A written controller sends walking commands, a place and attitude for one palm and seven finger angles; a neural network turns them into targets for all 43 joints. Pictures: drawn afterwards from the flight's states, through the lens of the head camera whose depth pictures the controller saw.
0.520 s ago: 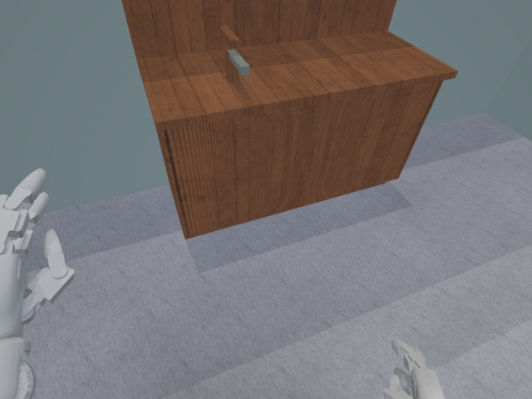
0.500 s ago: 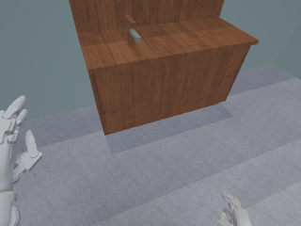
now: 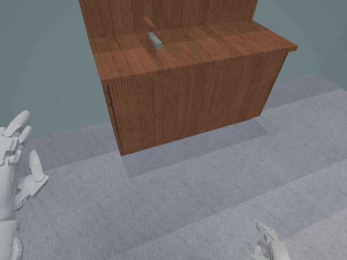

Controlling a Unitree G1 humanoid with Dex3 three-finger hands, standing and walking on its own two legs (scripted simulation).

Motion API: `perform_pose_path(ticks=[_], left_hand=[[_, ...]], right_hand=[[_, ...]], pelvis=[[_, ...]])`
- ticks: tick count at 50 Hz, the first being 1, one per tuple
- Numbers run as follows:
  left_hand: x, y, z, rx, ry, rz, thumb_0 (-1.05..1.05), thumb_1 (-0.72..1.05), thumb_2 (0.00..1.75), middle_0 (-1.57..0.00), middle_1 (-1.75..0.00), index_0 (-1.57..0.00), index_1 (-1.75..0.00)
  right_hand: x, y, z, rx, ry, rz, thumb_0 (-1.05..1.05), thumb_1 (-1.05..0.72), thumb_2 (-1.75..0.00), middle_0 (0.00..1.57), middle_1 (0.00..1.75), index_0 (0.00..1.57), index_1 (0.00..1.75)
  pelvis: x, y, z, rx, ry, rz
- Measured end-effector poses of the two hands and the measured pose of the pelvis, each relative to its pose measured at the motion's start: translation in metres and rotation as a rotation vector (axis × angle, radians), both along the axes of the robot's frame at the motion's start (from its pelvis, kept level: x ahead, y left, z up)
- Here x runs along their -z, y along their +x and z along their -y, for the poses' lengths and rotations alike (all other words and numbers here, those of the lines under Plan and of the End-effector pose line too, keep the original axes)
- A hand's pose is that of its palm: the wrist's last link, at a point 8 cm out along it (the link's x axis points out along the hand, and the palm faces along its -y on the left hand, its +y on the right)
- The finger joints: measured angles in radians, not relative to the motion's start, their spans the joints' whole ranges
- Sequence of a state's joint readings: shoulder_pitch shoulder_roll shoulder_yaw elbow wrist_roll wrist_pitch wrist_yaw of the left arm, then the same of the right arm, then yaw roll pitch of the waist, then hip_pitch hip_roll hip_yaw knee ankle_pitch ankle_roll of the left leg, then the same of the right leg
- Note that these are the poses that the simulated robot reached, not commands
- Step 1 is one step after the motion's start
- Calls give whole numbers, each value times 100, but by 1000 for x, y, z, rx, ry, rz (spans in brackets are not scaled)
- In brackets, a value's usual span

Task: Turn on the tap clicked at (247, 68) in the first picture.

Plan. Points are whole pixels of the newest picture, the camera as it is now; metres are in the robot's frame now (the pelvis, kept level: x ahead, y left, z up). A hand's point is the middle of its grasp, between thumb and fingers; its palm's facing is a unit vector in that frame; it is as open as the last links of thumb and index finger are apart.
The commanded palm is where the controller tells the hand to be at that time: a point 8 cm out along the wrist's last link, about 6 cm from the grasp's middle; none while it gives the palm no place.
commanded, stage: walk to a spot facing it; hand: left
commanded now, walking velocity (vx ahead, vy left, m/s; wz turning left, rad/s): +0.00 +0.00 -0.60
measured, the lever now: (158, 45) +1.02 +0.13 +0.03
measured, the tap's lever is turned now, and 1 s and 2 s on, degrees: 0 0 0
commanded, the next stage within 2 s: turn to face it in 1.58 s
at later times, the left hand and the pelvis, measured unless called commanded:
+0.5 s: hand (96, 159) +0.25 +0.16 +0.17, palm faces +0.31 -0.88 -0.36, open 7.4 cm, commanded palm +0.20 +0.22 +0.18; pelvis +0.00 -0.03 -0.02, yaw -9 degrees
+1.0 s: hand (189, 114) +0.39 +0.00 +0.16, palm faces -0.05 -0.86 -0.51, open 7.4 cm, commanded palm +0.34 +0.07 +0.18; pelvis +0.07 -0.09 -0.03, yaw -29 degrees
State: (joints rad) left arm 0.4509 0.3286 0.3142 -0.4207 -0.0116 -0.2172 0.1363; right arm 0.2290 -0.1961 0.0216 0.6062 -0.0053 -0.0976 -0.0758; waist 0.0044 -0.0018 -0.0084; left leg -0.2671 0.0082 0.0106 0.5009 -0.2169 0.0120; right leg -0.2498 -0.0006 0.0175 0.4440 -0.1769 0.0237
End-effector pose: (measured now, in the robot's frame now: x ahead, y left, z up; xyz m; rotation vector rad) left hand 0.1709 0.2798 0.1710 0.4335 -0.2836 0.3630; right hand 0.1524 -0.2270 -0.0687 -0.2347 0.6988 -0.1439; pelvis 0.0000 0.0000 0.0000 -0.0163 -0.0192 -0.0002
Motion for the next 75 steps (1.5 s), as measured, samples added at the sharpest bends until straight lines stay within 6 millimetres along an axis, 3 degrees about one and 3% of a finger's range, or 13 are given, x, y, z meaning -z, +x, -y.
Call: perform_pose_path(ticks=[10, 22, 29, 36, 41, 45, 49, 52, 56, 62, 68, 71, 75], left_hand=[[1, 9, 10, 13, 5, 14, 1, 89, 90, -21, -30, -20, -30], [-1, 34, 65, 124, 50, 74, 1, 89, 90, -21, -30, -21, -30], [-14, 62, 71, 182, 60, 65, 1, 89, 90, -21, -31, -21, -30], [-9, 107, 84, 307, 72, 107, 1, 89, 90, -21, -30, -21, -30], [-13, 144, 125, 403, 62, 85, 1, 89, 90, -21, -30, -20, -30], [-17, 173, 168, 487, 105, 75, 1, 89, 90, -21, -30, -20, -30], [-13, 199, 218, 556, 194, 100, 1, 89, 90, -21, -30, -20, -30], [-6, 210, 249, 607, 181, 112, 1, 89, 90, -21, -30, -21, -30], [-13, 218, 275, 678, 176, 86, 1, 89, 90, -22, -31, -21, -30], [-34, 245, 279, 678, 173, 158, 1, 88, 90, -22, -31, -22, -30], [-17, 302, 276, 570, 40, 186, 1, 89, 90, -22, -31, -21, -30], [-9, 323, 294, 557, -8, 115, 1, 89, 90, -21, -30, -21, -30], [-14, 325, 331, 617, 11, 66, 1, 89, 90, -21, -30, -20, -30]], right_hand=[[4, -2, 7, 25, 24, 29, 1, -90, -90, 20, 30, 21, 30], [35, -29, 51, 121, 41, -9, 1, -90, -90, 20, 30, 21, 30], [24, -51, 66, 187, 16, -118, 1, -91, -90, 20, 30, 20, 30], [17, -53, 64, 313, 17, -22, 1, -91, -90, 20, 30, 20, 30], [16, -59, 59, 381, 84, -20, 1, -91, -90, 20, 30, 20, 30], [23, -67, 70, 439, 117, -54, 1, -90, -90, 20, 30, 21, 30], [45, -76, 100, 498, 138, -70, 1, -90, -90, 20, 30, 21, 30], [61, -81, 130, 529, 119, -125, 1, -90, -90, 20, 30, 21, 30], [50, -85, 163, 608, 77, -168, 1, -91, -90, 20, 30, 20, 30], [19, -66, 192, 665, -21, -154, 1, -91, -90, 20, 30, 20, 30], [15, -15, 206, 690, -51, -60, 1, -91, -90, 20, 29, 20, 30], [12, 15, 202, 661, 4, -16, 1, -91, -90, 20, 29, 20, 30], [11, 47, 201, 614, 76, 20, 1, -91, -90, 20, 30, 20, 30]], pelvis=[[7, -6, 6, 69, 17, -10], [26, -1, 33, 134, 44, -16], [7, 10, 28, 207, 74, -37], [14, 25, 20, 328, 60, -12], [5, 42, 35, 401, 14, -21], [3, 55, 57, 466, -8, -34], [23, 65, 89, 490, 3, -37], [32, 68, 100, 526, 3, -25], [24, 85, 109, 555, 5, -22], [13, 125, 127, 577, 18, -10], [19, 168, 142, 595, 17, 12], [12, 179, 153, 599, 13, 4], [5, 192, 172, 617, 11, -7]])
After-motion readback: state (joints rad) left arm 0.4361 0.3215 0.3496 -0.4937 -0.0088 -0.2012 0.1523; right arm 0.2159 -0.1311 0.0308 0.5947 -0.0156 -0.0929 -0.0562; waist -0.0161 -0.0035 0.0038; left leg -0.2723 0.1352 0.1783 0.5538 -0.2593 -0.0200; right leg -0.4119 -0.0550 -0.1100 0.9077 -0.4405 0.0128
